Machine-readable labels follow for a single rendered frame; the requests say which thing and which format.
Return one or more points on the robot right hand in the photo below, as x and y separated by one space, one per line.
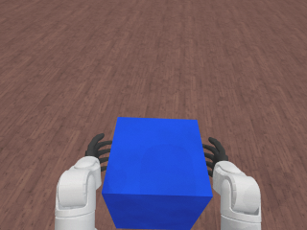
218 151

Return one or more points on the carton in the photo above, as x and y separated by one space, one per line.
156 175

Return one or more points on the left robot forearm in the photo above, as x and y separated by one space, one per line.
76 195

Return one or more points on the robot left hand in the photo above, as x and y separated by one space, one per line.
92 149

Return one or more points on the right robot forearm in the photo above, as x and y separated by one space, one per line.
240 198

